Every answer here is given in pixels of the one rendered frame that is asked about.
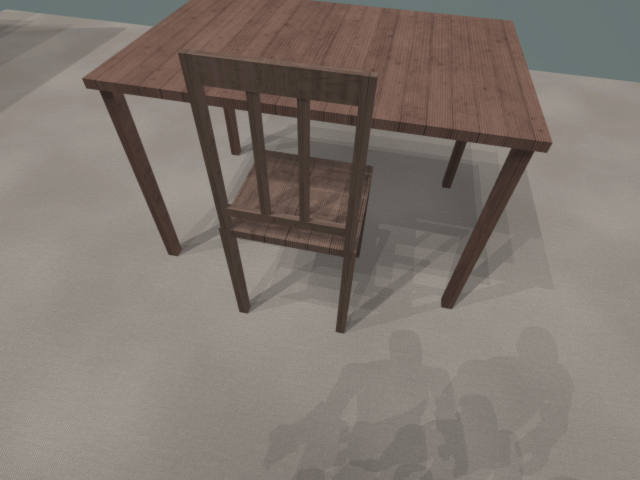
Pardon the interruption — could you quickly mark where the table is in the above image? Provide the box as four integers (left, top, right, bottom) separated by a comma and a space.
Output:
82, 0, 553, 309

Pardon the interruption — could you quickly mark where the chair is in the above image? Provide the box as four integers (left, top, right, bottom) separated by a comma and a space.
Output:
178, 49, 378, 334

